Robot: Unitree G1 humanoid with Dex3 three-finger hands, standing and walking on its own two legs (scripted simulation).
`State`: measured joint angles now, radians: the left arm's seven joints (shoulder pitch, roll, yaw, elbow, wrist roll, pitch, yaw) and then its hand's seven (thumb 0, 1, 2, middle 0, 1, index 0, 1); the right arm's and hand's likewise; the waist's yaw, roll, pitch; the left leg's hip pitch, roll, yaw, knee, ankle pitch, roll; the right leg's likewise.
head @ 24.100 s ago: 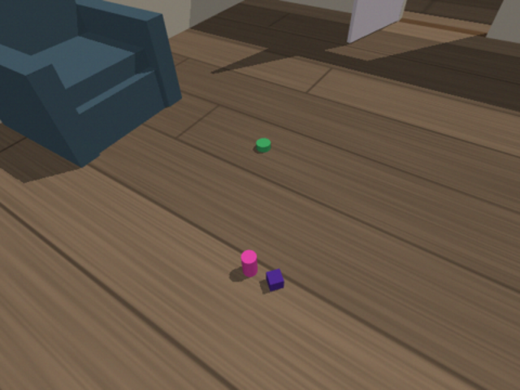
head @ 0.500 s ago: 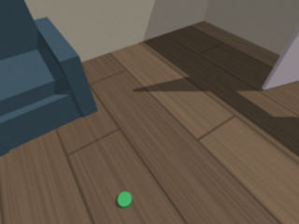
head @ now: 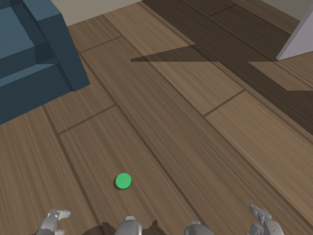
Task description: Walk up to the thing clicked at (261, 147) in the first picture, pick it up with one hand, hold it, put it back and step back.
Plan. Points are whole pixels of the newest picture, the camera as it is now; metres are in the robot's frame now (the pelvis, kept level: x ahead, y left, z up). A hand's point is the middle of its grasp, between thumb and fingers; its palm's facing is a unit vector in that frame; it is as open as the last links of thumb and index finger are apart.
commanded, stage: rise first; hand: left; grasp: from above
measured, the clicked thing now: (123, 181) +0.43 +0.21 -0.69
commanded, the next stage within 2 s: none
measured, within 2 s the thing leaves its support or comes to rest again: neither
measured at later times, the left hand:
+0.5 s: hand (76, 232) +0.16 +0.28 -0.25, palm faces -0.34 -0.74 -0.58, open 14.2 cm
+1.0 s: hand (96, 198) +0.29 +0.28 -0.43, palm faces -0.45 -0.26 -0.85, open 14.2 cm
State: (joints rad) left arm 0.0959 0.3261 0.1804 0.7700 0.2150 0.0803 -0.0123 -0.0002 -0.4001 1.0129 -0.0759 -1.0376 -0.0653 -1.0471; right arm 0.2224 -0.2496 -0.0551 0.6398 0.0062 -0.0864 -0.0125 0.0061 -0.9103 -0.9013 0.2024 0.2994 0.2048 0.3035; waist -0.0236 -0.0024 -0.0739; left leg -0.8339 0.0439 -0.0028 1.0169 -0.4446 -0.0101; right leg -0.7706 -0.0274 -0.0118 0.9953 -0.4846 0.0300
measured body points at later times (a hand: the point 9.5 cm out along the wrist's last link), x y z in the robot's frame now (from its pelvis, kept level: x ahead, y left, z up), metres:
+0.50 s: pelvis -0.01 +0.00 -0.11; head +0.14 +0.02 +0.32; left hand +0.18 +0.32 -0.22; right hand +0.19 -0.26 -0.20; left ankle +0.03 +0.12 -0.67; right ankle +0.00 -0.14 -0.67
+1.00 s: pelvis -0.08 -0.01 -0.29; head +0.13 +0.01 +0.11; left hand +0.31 +0.29 -0.38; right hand +0.04 -0.28 -0.43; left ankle +0.02 +0.12 -0.67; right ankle +0.00 -0.14 -0.67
